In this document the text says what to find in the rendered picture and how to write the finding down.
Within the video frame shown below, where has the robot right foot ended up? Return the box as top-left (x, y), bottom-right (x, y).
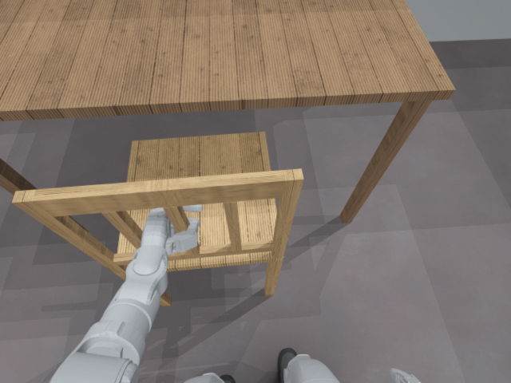
top-left (278, 348), bottom-right (297, 383)

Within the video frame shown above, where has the robot left hand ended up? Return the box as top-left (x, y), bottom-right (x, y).
top-left (141, 204), bottom-right (202, 256)

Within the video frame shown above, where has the table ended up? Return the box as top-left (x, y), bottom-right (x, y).
top-left (0, 0), bottom-right (456, 232)

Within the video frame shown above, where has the chair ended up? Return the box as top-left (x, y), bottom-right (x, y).
top-left (12, 132), bottom-right (303, 306)

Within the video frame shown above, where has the robot right thigh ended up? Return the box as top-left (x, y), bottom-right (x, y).
top-left (283, 359), bottom-right (340, 383)

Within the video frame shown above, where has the left robot forearm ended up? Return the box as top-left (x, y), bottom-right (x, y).
top-left (49, 245), bottom-right (168, 383)

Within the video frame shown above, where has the left robot upper arm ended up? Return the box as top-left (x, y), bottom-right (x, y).
top-left (54, 352), bottom-right (139, 383)

